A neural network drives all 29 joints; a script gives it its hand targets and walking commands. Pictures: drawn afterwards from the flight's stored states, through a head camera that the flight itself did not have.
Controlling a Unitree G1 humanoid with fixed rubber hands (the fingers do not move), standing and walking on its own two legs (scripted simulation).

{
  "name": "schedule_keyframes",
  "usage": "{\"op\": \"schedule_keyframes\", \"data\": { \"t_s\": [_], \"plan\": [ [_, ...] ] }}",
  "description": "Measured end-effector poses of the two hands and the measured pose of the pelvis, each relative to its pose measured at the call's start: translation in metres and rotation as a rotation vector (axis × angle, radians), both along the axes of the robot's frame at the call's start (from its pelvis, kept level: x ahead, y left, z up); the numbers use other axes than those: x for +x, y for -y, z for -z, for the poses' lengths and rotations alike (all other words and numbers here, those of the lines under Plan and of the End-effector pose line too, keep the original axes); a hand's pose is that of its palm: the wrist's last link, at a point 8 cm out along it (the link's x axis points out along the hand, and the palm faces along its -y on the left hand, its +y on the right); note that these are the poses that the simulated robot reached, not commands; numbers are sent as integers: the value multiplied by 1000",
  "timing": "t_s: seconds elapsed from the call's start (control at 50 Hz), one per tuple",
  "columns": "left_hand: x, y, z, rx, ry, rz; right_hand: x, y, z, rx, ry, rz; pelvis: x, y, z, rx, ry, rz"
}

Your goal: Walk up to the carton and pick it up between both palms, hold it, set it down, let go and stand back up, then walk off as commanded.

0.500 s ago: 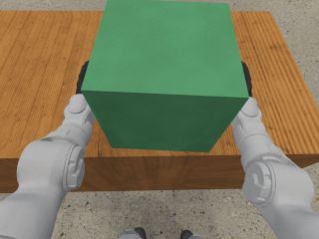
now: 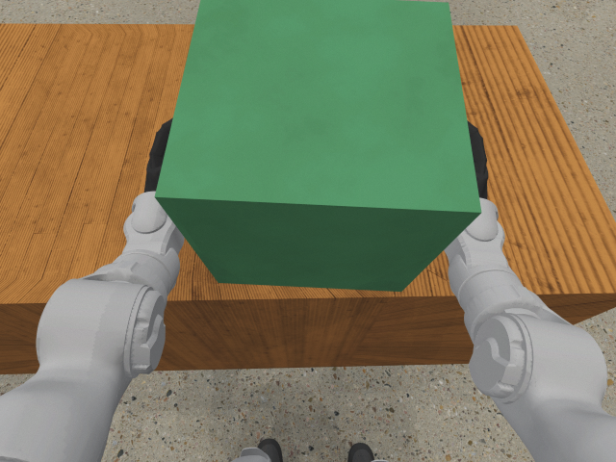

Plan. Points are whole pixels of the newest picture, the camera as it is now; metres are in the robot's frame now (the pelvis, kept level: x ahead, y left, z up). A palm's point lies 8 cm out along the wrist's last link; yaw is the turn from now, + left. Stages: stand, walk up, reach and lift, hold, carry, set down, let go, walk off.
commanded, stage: reach and lift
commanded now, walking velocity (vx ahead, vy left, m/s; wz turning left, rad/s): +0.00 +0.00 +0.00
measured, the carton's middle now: (316, 163) +0.51 +0.01 +0.04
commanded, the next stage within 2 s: none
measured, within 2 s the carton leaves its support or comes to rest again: neither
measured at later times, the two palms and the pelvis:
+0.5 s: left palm (165, 181) +0.45 +0.20 +0.06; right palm (466, 189) +0.45 -0.18 +0.06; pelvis +0.00 +0.00 +0.00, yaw +0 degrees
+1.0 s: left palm (163, 183) +0.45 +0.20 +0.06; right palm (467, 189) +0.45 -0.18 +0.07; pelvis +0.00 +0.00 +0.00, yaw +0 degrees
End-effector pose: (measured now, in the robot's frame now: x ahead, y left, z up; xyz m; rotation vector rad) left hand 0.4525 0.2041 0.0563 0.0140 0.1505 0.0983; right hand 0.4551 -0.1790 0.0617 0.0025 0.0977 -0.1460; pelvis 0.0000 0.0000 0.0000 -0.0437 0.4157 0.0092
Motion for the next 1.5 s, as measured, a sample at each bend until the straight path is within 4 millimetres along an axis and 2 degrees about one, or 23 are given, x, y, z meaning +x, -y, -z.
{"op": "schedule_keyframes", "data": {
  "t_s": [0.8,1.06,1.28,1.38,1.5],
  "plan": [
    [1,0,-2,79,34,19,-4,-1,-1,-86,47,3,-1,-1,-2,-3,-12,1],
    [-7,1,-4,111,45,13,-9,0,-3,-106,42,-6,-1,-1,-2,-2,-9,1],
    [-27,13,-2,127,-13,18,-30,11,-2,-95,-21,-4,-4,0,-3,-1,15,1],
    [-37,19,-16,127,-23,15,-39,17,-15,-62,-32,-3,-8,2,-4,1,34,0],
    [-45,26,-55,127,-11,11,-46,24,-54,-49,-20,-5,-13,7,-7,8,87,-1]
  ]
}}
